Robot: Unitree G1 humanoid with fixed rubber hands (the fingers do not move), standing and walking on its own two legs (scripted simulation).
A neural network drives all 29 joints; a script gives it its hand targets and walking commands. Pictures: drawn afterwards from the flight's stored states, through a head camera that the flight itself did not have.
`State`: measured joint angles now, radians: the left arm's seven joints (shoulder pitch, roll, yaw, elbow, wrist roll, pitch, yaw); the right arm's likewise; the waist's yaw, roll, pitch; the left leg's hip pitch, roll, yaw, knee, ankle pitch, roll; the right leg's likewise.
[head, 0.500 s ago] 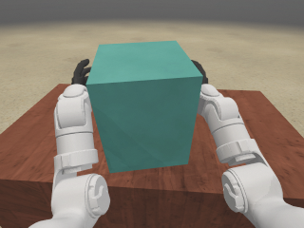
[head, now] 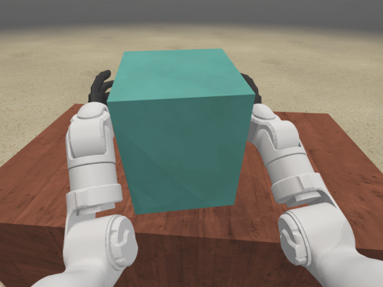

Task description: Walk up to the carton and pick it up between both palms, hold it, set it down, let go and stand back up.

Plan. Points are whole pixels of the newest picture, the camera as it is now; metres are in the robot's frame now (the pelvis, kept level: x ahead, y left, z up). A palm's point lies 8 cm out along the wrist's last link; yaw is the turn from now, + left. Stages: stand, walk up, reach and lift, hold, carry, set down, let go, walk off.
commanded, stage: hold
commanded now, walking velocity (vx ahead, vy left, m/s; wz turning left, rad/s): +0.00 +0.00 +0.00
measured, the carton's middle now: (179, 129) +0.36 +0.01 +0.24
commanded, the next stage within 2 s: none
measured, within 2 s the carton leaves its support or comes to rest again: neither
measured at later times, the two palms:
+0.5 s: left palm (104, 113) +0.37 +0.16 +0.27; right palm (253, 112) +0.36 -0.14 +0.27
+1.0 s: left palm (104, 113) +0.36 +0.16 +0.27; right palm (253, 114) +0.36 -0.14 +0.26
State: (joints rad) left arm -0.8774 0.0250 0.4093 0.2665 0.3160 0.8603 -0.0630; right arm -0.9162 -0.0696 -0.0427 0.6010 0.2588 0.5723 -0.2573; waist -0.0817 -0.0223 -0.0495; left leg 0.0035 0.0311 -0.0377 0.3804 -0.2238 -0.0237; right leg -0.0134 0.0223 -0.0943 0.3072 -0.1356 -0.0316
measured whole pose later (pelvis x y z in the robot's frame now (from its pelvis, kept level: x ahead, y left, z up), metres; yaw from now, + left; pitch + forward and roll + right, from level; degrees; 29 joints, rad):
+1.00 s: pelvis +0.00 +0.00 +0.00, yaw +0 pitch -9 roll -1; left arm -0.85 0.02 0.39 0.24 0.33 0.87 -0.07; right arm -0.89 -0.07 -0.04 0.58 0.27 0.58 -0.26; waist -0.10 -0.03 -0.05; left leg 0.01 0.03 -0.04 0.39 -0.23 -0.02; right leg -0.01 0.02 -0.10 0.31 -0.14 -0.03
